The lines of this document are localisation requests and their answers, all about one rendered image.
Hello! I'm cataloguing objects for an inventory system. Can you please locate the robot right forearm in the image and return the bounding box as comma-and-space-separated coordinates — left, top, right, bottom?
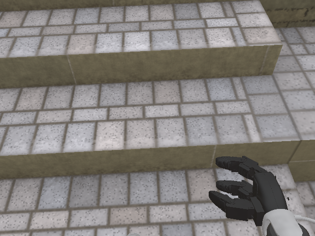
262, 208, 310, 236

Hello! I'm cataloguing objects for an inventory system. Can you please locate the right robot hand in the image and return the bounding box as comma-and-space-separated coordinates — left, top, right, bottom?
209, 155, 289, 226

